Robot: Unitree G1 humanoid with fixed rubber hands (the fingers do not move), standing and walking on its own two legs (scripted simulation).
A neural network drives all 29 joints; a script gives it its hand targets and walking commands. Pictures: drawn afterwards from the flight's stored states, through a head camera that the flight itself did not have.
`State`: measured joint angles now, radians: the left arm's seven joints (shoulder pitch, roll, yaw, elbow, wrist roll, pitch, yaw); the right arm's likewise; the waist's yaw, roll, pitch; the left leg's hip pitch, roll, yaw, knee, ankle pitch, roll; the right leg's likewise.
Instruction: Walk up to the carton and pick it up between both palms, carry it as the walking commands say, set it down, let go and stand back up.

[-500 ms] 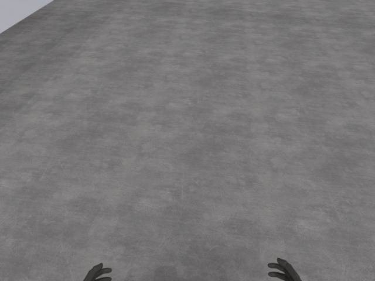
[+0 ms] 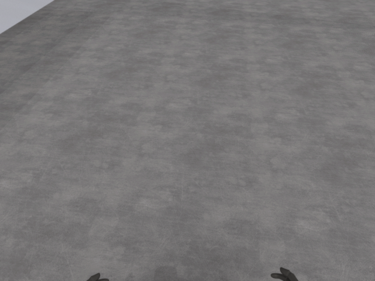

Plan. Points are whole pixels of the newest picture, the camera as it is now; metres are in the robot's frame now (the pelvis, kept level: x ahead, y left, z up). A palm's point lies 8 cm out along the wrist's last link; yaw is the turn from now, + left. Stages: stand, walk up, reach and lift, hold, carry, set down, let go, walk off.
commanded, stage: stand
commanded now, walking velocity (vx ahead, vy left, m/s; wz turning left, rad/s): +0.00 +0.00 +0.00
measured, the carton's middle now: out of the picture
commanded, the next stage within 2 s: walk up in 0.18 s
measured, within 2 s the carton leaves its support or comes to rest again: neither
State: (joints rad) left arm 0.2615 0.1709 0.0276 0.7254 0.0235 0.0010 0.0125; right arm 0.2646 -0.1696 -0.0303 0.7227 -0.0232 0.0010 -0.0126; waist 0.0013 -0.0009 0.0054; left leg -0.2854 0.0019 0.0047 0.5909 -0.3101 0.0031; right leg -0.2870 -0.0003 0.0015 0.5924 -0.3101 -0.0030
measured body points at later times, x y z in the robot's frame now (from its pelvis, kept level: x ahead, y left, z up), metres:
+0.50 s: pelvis -0.01 -0.01 +0.00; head +0.01 -0.02 +0.45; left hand +0.09 +0.24 -0.13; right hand +0.06 -0.27 -0.13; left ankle +0.00 +0.12 -0.73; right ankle -0.01 -0.11 -0.70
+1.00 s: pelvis -0.02 -0.02 +0.01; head +0.00 -0.04 +0.46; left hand +0.14 +0.21 -0.11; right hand +0.01 -0.30 -0.11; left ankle +0.02 +0.11 -0.70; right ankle -0.01 -0.12 -0.73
